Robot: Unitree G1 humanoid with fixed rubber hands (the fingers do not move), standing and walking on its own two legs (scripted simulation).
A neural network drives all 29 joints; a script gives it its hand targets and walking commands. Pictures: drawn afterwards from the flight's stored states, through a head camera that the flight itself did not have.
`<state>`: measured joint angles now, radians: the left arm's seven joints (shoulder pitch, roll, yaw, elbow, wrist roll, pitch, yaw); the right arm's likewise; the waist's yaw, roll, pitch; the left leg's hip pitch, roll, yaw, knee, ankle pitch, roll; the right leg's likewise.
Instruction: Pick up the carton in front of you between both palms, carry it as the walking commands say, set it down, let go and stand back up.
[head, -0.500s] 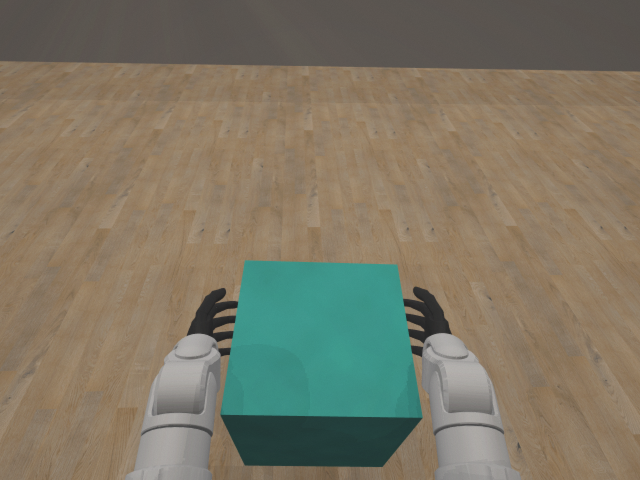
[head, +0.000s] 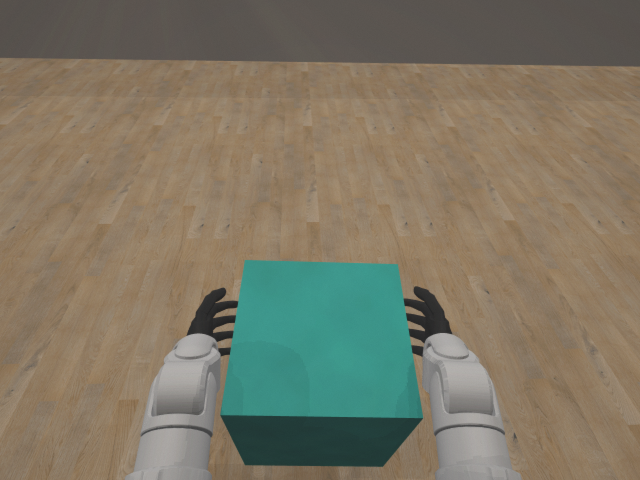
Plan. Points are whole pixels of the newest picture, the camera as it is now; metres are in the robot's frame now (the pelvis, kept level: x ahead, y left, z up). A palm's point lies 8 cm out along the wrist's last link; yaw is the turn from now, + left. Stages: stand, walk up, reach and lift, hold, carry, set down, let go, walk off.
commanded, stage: carry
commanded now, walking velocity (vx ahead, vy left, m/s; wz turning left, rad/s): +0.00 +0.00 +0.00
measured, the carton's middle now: (317, 369) +0.30 +0.00 -0.04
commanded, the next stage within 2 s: hold in 0.22 s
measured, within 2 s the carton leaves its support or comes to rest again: neither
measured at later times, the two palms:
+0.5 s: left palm (218, 347) +0.28 +0.13 +0.05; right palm (462, 368) +0.25 -0.17 +0.05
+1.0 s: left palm (225, 332) +0.32 +0.13 +0.01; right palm (440, 354) +0.29 -0.16 +0.01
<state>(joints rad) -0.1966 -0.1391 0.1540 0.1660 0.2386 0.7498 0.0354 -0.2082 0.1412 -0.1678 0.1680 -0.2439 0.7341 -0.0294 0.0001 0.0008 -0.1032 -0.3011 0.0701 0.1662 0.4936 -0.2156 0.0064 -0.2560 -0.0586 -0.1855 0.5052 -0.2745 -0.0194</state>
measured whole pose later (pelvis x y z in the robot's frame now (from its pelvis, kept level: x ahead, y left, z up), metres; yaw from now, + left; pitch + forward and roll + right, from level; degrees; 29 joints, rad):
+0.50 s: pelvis -0.02 +0.01 +0.01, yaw -5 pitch -8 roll +0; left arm -0.22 -0.14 0.17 0.21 0.27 0.74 0.01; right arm -0.23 0.15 -0.20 0.21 -0.27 0.72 -0.01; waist -0.01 0.00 0.04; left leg -0.09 0.01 -0.02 0.40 -0.18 -0.01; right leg -0.07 0.01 -0.02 0.40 -0.20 -0.02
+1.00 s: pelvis -0.03 +0.03 -0.01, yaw -7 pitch -2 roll +0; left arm -0.58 -0.20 0.53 0.60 0.47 0.53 -0.03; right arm -0.60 0.20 -0.56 0.59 -0.49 0.52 0.04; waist 0.00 -0.01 0.09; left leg -0.33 -0.05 -0.04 0.62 -0.25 0.02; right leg -0.32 0.03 0.08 0.63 -0.27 0.01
